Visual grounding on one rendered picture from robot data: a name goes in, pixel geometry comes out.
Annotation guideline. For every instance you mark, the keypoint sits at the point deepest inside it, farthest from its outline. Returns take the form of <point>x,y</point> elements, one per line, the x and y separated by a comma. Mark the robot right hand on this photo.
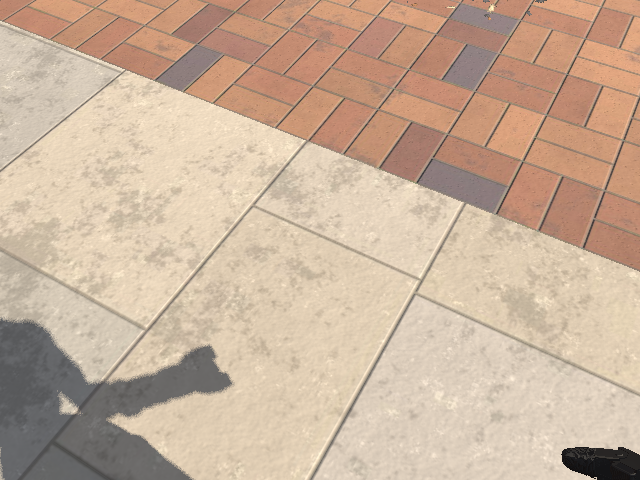
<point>605,464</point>

